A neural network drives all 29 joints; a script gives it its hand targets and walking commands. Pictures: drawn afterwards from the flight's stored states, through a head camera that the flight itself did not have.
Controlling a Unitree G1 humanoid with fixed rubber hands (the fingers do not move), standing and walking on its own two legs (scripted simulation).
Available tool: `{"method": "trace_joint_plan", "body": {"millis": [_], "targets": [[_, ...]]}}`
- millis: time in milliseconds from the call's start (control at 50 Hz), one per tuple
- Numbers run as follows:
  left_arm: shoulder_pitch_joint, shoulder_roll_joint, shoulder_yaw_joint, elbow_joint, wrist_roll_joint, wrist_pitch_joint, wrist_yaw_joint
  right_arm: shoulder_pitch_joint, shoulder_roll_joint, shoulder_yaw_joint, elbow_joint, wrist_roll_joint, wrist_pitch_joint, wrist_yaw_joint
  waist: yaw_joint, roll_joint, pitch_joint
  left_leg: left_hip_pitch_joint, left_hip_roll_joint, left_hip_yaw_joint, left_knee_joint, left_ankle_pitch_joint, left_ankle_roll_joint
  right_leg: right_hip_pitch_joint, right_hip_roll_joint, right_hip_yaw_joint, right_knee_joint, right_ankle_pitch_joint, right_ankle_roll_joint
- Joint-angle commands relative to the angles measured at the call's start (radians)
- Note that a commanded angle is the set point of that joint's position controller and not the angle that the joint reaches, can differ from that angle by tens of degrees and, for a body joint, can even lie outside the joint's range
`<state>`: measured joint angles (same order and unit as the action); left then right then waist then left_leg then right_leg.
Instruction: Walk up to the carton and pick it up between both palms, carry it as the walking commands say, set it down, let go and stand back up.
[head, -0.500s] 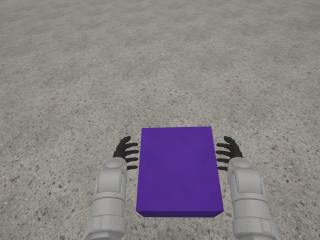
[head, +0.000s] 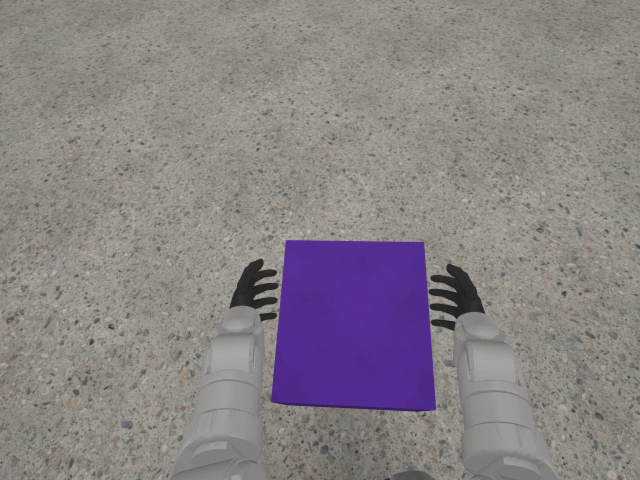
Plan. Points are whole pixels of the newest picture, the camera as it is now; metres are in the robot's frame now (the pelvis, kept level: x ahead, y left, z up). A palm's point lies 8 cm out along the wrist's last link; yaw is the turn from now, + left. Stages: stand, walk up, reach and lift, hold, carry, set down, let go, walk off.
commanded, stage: set down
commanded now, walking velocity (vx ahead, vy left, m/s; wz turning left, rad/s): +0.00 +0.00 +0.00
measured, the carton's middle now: (352, 326) +0.34 -0.03 -0.11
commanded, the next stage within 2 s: none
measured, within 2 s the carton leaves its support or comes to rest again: neither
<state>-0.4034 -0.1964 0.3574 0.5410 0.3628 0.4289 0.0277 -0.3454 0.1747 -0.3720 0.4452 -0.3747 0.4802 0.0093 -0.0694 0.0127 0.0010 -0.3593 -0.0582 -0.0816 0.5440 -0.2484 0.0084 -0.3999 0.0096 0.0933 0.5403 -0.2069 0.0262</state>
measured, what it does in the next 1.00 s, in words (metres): lowers itself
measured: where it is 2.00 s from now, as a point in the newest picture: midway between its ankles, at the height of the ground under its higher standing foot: outside the picture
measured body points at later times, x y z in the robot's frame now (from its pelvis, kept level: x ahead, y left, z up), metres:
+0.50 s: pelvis -0.04 -0.02 -0.05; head +0.12 -0.03 +0.37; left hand +0.36 +0.11 -0.11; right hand +0.33 -0.19 -0.11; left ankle +0.02 +0.11 -0.73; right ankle +0.04 -0.14 -0.73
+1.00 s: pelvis -0.04 -0.01 -0.13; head +0.16 -0.02 +0.27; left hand +0.39 +0.10 -0.20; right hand +0.36 -0.20 -0.20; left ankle +0.02 +0.12 -0.73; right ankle +0.04 -0.14 -0.73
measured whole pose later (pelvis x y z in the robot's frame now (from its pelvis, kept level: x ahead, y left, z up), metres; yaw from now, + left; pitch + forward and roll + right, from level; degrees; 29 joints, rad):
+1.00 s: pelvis -0.04 -0.01 -0.13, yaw +1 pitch +38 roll +1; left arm -0.67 -0.15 0.41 0.60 0.24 0.26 0.09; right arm -0.64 0.12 -0.44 0.53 -0.26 0.29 -0.07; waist -0.06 0.03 -0.25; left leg -1.46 -0.10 -0.09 1.24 -0.44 -0.03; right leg -1.51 0.07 0.11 1.22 -0.38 0.04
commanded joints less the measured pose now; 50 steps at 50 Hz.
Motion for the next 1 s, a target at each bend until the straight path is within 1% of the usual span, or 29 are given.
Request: {"method": "trace_joint_plan", "body": {"millis": [0,120,240,400,520,720,980], "targets": [[-0.422,-0.902,-0.435,0.081,-0.149,-0.075,-0.229,-0.513,0.806,0.477,0.021,0.184,-0.106,0.233,0.000,-0.001,-0.406,0.002,-0.040,-0.027,-0.032,0.210,-0.004,0.123,0.086,-0.028,0.025,0.227,-0.034],[-0.482,-0.884,-0.431,0.113,-0.131,-0.137,-0.236,-0.576,0.836,0.490,0.062,0.172,-0.169,0.223,0.007,-0.019,-0.496,-0.131,-0.055,-0.011,0.041,0.154,0.006,0.034,0.089,-0.026,0.087,0.197,-0.025],[-0.569,-0.862,-0.433,0.125,-0.126,-0.173,-0.257,-0.632,0.875,0.493,0.101,0.169,-0.199,0.218,0.008,-0.029,-0.582,-0.267,-0.067,0.011,0.116,0.065,0.014,-0.036,0.089,-0.018,0.138,0.137,-0.017],[-0.649,-0.864,-0.434,0.148,-0.136,-0.182,-0.288,-0.708,0.901,0.491,0.119,0.177,-0.207,0.221,0.010,-0.021,-0.695,-0.441,-0.081,0.033,0.218,0.005,0.013,-0.131,0.090,-0.019,0.221,0.087,-0.012],[-0.692,-0.885,-0.443,0.154,-0.152,-0.176,-0.294,-0.747,0.909,0.493,0.127,0.184,-0.202,0.231,0.006,-0.011,-0.781,-0.557,-0.088,0.047,0.301,0.001,0.004,-0.216,0.101,-0.033,0.310,0.094,-0.014],[-0.734,-0.926,-0.494,0.138,-0.197,-0.167,-0.272,-0.787,0.913,0.527,0.135,0.219,-0.194,0.243,0.001,0.004,-0.921,-0.679,-0.097,0.058,0.430,0.039,-0.015,-0.382,0.122,-0.065,0.462,0.123,-0.010],[-0.806,-0.921,-0.542,0.147,-0.253,-0.185,-0.219,-0.835,0.874,0.537,0.177,0.261,-0.206,0.228,-0.014,0.016,-1.016,-0.789,-0.111,0.062,0.592,0.043,-0.033,-0.605,0.136,-0.086,0.632,0.107,0.005]]}}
